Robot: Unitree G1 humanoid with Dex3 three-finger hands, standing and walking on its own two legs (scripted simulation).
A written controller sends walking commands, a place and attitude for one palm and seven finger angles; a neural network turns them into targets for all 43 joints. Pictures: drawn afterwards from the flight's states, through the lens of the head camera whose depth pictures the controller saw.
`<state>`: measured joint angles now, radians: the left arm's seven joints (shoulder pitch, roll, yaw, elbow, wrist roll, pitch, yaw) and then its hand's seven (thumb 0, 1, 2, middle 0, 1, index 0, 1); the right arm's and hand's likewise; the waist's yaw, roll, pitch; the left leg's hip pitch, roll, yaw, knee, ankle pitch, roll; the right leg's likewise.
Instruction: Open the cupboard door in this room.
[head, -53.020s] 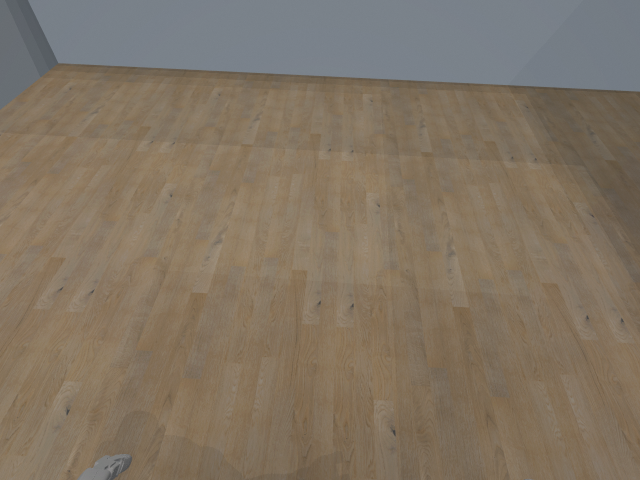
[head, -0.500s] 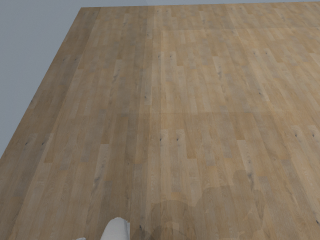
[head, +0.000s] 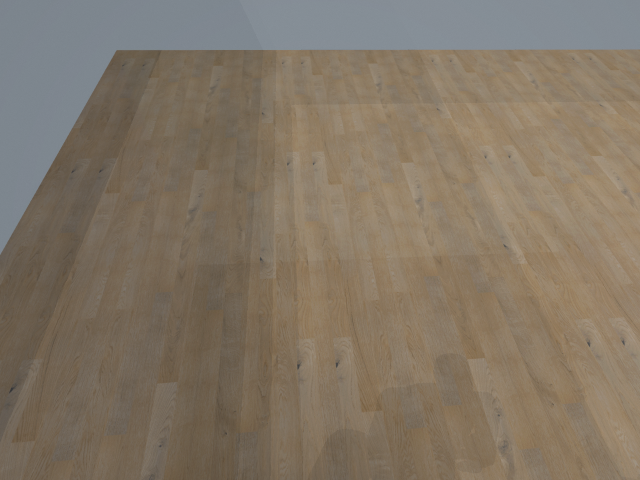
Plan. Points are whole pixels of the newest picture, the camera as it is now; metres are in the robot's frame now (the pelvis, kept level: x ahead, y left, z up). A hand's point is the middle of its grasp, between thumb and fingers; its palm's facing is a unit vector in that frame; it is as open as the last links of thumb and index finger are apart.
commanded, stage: turn to face it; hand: left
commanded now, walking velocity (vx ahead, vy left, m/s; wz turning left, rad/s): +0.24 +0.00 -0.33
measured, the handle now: out of the picture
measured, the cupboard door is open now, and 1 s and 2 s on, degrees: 44 44 44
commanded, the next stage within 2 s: none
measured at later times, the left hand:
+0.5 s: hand (253, 352) +0.32 +0.14 -0.15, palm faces +0.13 -0.97 -0.19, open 7.3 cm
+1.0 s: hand (194, 375) +0.28 +0.22 -0.15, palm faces +0.41 -0.86 -0.30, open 7.4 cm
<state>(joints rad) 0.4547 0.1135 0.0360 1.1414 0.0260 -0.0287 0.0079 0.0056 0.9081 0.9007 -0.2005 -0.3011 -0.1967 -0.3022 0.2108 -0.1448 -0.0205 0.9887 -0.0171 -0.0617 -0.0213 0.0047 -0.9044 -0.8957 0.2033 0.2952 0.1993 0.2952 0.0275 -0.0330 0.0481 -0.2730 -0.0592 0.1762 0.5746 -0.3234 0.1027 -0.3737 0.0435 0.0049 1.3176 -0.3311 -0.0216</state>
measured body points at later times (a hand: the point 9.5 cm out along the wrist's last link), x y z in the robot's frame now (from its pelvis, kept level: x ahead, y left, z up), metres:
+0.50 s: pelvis +0.22 -0.04 +0.01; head +0.27 -0.04 +0.46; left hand +0.32 +0.19 -0.13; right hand +0.21 -0.26 -0.15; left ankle +0.16 +0.09 -0.63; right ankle +0.24 -0.13 -0.72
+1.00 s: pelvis +0.29 -0.02 +0.01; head +0.35 +0.00 +0.45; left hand +0.26 +0.27 -0.13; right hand +0.47 -0.21 -0.14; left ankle +0.30 +0.11 -0.72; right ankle +0.33 -0.16 -0.68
